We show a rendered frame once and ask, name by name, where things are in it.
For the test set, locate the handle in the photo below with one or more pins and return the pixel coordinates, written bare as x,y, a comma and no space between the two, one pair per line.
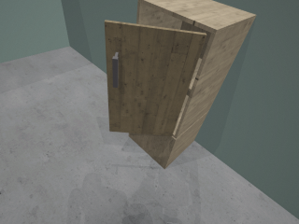
115,70

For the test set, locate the cupboard door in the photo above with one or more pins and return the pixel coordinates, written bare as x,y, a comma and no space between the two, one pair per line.
155,69

